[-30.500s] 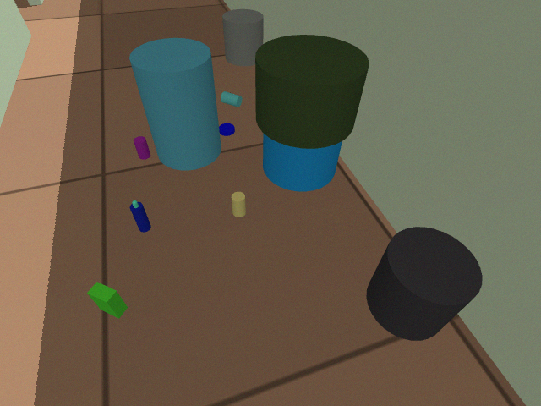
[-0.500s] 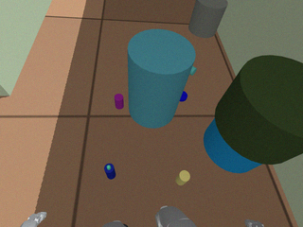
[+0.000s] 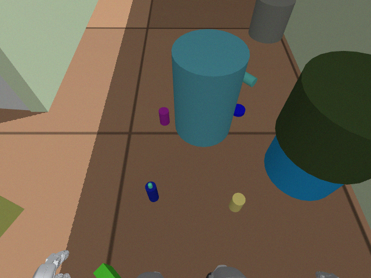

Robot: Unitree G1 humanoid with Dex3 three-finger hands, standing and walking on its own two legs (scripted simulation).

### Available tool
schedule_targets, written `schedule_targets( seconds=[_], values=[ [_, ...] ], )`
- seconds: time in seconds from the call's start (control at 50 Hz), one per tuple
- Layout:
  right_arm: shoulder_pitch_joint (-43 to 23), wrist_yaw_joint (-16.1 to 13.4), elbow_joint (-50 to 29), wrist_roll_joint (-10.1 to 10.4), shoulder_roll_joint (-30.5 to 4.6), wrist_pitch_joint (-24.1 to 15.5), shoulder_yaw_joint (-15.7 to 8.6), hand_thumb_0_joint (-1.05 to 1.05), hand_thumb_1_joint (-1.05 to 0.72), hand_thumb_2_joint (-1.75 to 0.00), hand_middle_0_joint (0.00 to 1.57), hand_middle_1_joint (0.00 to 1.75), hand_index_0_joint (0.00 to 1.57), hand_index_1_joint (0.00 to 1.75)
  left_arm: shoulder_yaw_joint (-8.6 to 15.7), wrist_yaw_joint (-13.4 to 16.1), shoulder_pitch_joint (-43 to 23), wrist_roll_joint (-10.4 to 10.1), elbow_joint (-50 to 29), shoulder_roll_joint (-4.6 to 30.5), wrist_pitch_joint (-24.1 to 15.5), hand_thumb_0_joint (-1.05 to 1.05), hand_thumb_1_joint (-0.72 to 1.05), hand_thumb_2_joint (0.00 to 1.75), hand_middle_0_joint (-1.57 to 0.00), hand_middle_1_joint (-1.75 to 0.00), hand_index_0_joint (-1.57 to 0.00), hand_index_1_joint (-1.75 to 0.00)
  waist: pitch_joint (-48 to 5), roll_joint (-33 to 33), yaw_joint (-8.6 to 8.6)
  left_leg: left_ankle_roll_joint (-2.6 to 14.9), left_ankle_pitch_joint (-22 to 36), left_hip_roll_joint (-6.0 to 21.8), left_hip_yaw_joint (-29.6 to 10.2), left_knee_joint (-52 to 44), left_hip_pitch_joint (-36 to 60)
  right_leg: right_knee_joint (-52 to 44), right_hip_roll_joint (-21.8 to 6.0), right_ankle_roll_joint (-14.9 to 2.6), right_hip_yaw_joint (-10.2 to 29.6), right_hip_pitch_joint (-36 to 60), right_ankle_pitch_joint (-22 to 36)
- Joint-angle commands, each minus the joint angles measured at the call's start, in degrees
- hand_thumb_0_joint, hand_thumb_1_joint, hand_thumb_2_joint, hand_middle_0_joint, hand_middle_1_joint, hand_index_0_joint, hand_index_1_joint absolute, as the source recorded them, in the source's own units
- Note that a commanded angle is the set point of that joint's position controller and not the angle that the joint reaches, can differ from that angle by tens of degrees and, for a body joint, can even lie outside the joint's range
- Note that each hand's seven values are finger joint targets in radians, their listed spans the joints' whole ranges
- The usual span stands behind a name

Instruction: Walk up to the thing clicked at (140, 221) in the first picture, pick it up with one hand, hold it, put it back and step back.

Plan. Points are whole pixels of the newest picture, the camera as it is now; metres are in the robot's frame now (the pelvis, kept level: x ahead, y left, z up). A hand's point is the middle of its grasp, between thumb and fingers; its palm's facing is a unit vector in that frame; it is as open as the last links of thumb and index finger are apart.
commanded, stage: step back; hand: left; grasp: from the side
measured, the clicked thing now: (151, 191) +0.56 +0.17 -0.67
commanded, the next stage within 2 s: none
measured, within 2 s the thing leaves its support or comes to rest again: neither
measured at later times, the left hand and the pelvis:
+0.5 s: hand out of the picture -0.07 +0.25 -0.15, palm faces -0.08 -0.91 -0.40, open 7.4 cm; pelvis -0.16 -0.02 -0.01, yaw -5 degrees
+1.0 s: hand out of the picture -0.19 +0.24 -0.15, palm faces -0.03 -0.93 -0.38, open 7.4 cm; pelvis -0.33 -0.02 +0.00, yaw -1 degrees
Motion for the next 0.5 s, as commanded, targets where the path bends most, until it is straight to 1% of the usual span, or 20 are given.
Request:
schedule_targets(
  seconds=[0.0,0.02,0.04,0.06,0.08,0.1,0.12,0.14,0.16,0.2,0.26,0.28,0.3,0.34,0.36,0.4,0.42,0.44,0.46,0.48],
  values=[
    [5.6,0.1,-2.8,-0.9,-8.3,-2.2,-3.3,0.0,-0.9,-0.9,0.2,0.3,0.2,0.3,3.9,0.3,-0.4,-0.9,-4.9,15.2,0.2,0.0,0.9,0.9,-0.2,-0.3,-0.2,-0.3,-13.9,-8.8,-1.04,1.45,16.3,1.3,4.7,-25.1,5.1,-1.0,-9.6,-7.98,11.0,12.0,23.4],
    [5.2,0.1,-3.3,-1.8,-10.2,-2.4,-4.0,0.0,-0.9,-0.9,0.2,0.3,0.2,0.3,3.2,0.1,0.5,-1.0,-5.2,13.4,0.6,0.0,0.9,0.9,-0.2,-0.3,-0.2,-0.3,-13.2,-5.1,-0.66,2.88,20.0,5.6,-1.7,-26.4,9.3,0.9,-7.0,-5.02,10.7,4.5,13.9],
    [3.8,0.4,-4.4,-2.6,-15.8,-2.6,-5.3,0.0,-0.9,-0.9,0.2,0.3,0.2,0.3,2.6,0.1,0.9,-1.2,-5.9,10.9,0.6,0.0,0.9,0.9,-0.2,-0.3,-0.2,-0.3,-13.0,9.6,-0.88,8.58,26.5,19.3,-20.1,-29.1,12.3,10.8,1.9,-1.62,5.8,-6.8,-4.9],
    [1.9,0.7,-5.3,-1.9,-20.2,-2.3,-6.0,0.0,-0.9,-0.9,0.2,0.3,0.2,0.3,4.1,1.1,-4.2,-1.0,-5.9,13.3,0.5,0.0,0.9,0.9,-0.2,-0.3,-0.2,-0.3,-10.7,14.1,-4.13,16.84,33.6,27.1,-26.7,-31.4,1.8,23.1,6.8,-0.26,6.7,-5.0,-23.4],
    [0.3,0.5,-5.2,-1.9,-18.5,-2.7,-5.9,0.0,-0.9,-0.9,0.2,0.3,0.2,0.3,4.3,1.5,-4.5,-0.4,-5.0,13.8,0.6,0.0,0.9,0.9,-0.2,-0.3,-0.2,-0.3,-9.0,9.7,-3.23,17.88,34.9,26.8,-24.6,-30.4,-0.1,31.4,6.9,-0.51,11.7,-5.0,-22.7],
    [-2.2,0.1,-5.5,-1.7,-15.1,-2.9,-4.6,0.0,-0.9,-0.9,0.2,0.3,0.2,0.3,4.2,1.4,-2.6,-1.1,-3.9,13.0,0.7,0.0,0.9,0.9,-0.2,-0.3,-0.2,-0.3,-8.8,5.1,-0.97,15.68,39.4,22.7,-17.5,-28.0,2.1,35.1,7.5,-0.85,13.0,-7.0,-19.5],
    [-4.3,-0.1,-6.0,-2.0,-13.0,-2.9,-3.8,0.0,-0.9,-0.9,0.2,0.3,0.2,0.3,4.2,1.2,-0.1,-1.7,-2.7,12.4,0.6,0.0,0.9,0.9,-0.2,-0.3,-0.2,-0.3,-8.7,4.7,0.99,13.68,41.5,19.3,-12.9,-26.3,3.8,37.3,7.6,-0.88,12.8,-8.1,-17.2],
    [-4.3,-0.4,-6.2,-1.7,-12.4,-3.0,-3.9,0.0,-0.9,-0.9,0.2,0.3,0.2,0.3,4.4,0.9,1.6,-1.7,-2.1,12.8,0.5,0.0,0.9,0.9,-0.2,-0.3,-0.2,-0.3,-8.6,5.6,1.4,13.24,42.1,18.3,-10.6,-24.9,5.1,37.9,7.3,-0.53,12.1,-8.7,-14.8],
    [-4.2,-0.5,-6.5,-1.7,-12.4,-3.0,-4.0,0.0,-0.9,-0.9,0.2,0.3,0.2,0.3,4.7,0.8,3.0,-1.5,-1.6,13.1,0.5,0.0,0.9,0.9,-0.2,-0.3,-0.2,-0.3,-9.2,6.7,1.61,13.82,42.5,18.1,-9.9,-24.1,6.3,38.6,7.4,0.08,11.5,-8.8,-14.7],
    [-2.1,-0.5,-6.5,-1.6,-11.1,-2.8,-3.9,0.0,-0.9,-0.9,0.2,0.3,0.2,0.3,4.6,0.6,3.2,-1.1,-1.6,12.4,0.5,0.0,0.9,0.9,-0.2,-0.3,-0.2,-0.3,-9.6,5.8,0.05,14.02,43.1,16.9,-9.1,-23.2,10.5,35.6,7.4,1.82,11.0,-9.9,-14.4],
    [0.0,-0.6,-7.0,-1.3,-12.2,-2.8,-4.5,0.0,-0.9,-0.9,0.2,0.3,0.2,0.3,4.3,0.3,3.2,-0.8,-2.2,12.1,0.3,0.0,0.9,0.9,-0.2,-0.3,-0.2,-0.3,-11.8,7.9,-1.64,15.75,41.1,18.8,-9.3,-22.4,15.6,27.0,5.8,2.92,8.7,-9.3,-15.8],
    [0.2,-0.6,-7.2,-1.5,-12.1,-2.7,-4.4,0.0,-0.9,-0.9,0.2,0.3,0.2,0.3,4.2,0.3,2.9,-0.8,-2.1,11.9,0.2,0.0,0.9,0.9,-0.2,-0.3,-0.2,-0.3,-12.1,8.1,-2.14,15.68,41.1,18.7,-8.9,-22.1,15.7,23.7,5.2,3.0,7.8,-8.1,-16.0],
    [-0.4,-0.6,-7.7,-1.5,-12.6,-2.5,-4.6,0.0,-0.9,-0.9,0.2,0.3,0.2,0.3,4.1,0.2,3.3,-1.0,-2.2,11.7,0.2,0.0,0.9,0.9,-0.2,-0.3,-0.2,-0.3,-12.7,9.8,-1.89,15.79,41.6,20.0,-9.4,-21.9,15.1,20.0,3.7,2.71,7.0,-6.2,-16.1],
    [-1.6,-0.4,-8.3,-1.7,-13.4,-2.1,-4.7,0.0,-0.9,-0.9,0.2,0.3,0.2,0.3,4.2,-0.1,4.8,-1.0,-1.3,11.6,-0.1,0.0,0.9,0.9,-0.2,-0.3,-0.2,-0.3,-13.8,11.0,-1.24,13.97,38.1,18.7,-8.0,-20.8,12.1,9.3,2.0,1.55,4.3,-0.7,-14.0],
    [-2.0,-0.2,-8.4,-1.7,-13.7,-1.8,-4.8,0.0,-0.9,-0.9,0.2,0.3,0.2,0.3,4.0,-0.4,5.8,-0.8,-0.5,11.5,-0.3,0.0,0.9,0.9,-0.2,-0.3,-0.2,-0.3,-14.4,11.4,-1.35,13.43,34.8,17.5,-7.3,-20.4,10.2,5.3,2.6,1.2,2.6,1.7,-12.5],
    [-4.1,-0.1,-8.9,-1.1,-14.6,-0.9,-5.0,0.0,-0.9,-0.9,0.2,0.3,0.2,0.3,4.5,-0.7,12.4,-0.6,2.7,11.3,-0.5,0.0,0.9,0.9,-0.2,-0.3,-0.2,-0.3,-16.0,11.4,1.9,10.53,28.9,16.5,-6.3,-18.5,4.1,-9.5,2.6,-0.68,-0.4,11.5,-1.8],
    [-4.4,0.1,-9.0,-0.6,-12.7,-0.7,-4.4,0.0,-0.9,-0.9,0.2,0.3,0.2,0.3,4.8,-0.6,13.2,0.1,3.1,12.7,-0.8,0.0,0.9,0.9,-0.2,-0.3,-0.2,-0.3,-15.2,7.8,2.36,7.29,22.2,13.9,-5.1,-15.3,-1.3,-11.7,0.7,-1.61,3.9,13.7,0.5],
    [-3.3,0.2,-9.9,-0.3,-9.3,-0.6,-3.6,0.0,-0.9,-0.9,0.2,0.3,0.2,0.3,6.1,-0.7,11.4,1.0,1.9,17.4,-1.2,0.0,0.9,0.9,-0.2,-0.3,-0.2,-0.3,-12.3,-5.8,1.29,2.97,9.0,5.2,-2.3,-5.8,-14.0,-14.6,-9.4,-5.08,20.8,15.2,-2.4],
    [-6.2,-0.8,-10.4,0.1,-8.6,-0.5,-3.8,0.0,-0.9,-0.9,0.2,0.3,0.2,0.3,7.3,-0.7,6.6,0.6,-0.6,23.8,-0.8,0.0,0.9,0.9,-0.2,-0.3,-0.2,-0.3,-9.4,-17.5,3.9,0.65,-6.4,-2.3,-1.1,8.4,-12.0,-19.5,-21.4,-15.18,31.4,0.4,-0.7],
    [-6.1,-1.1,-9.8,-0.3,-10.9,-0.3,-4.5,0.0,-0.9,-0.9,0.2,0.3,0.2,0.3,7.0,-0.5,3.1,0.7,-2.4,23.6,-1.2,0.0,0.9,0.9,-0.2,-0.3,-0.2,-0.3,-5.9,-15.3,2.76,0.1,-6.3,-0.4,-6.0,17.2,-10.2,-20.6,-23.3,-17.34,33.5,-6.7,-0.7]
  ],
)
